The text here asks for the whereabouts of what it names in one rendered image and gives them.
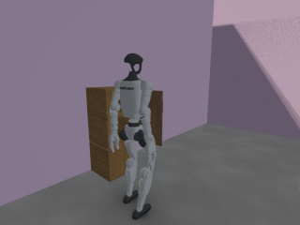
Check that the left robot upper arm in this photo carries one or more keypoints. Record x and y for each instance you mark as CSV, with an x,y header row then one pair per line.
x,y
115,97

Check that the right robot hand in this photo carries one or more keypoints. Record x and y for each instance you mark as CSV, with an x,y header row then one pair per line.
x,y
150,149

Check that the cupboard door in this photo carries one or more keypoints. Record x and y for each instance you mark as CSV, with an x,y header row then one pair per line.
x,y
156,107

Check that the robot right thigh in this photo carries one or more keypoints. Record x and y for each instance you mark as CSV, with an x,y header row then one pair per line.
x,y
151,165

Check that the right robot forearm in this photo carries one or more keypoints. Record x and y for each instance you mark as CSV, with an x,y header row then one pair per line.
x,y
146,126

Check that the left robot forearm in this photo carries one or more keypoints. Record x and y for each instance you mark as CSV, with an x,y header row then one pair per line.
x,y
114,121

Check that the left robot hand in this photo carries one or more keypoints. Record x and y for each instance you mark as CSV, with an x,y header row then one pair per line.
x,y
114,138

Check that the right robot upper arm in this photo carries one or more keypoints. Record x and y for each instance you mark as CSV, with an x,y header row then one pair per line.
x,y
147,89

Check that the robot thigh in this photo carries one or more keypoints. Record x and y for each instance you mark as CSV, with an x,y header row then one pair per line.
x,y
132,149
151,165

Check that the robot left thigh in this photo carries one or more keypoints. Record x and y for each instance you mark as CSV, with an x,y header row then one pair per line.
x,y
132,149

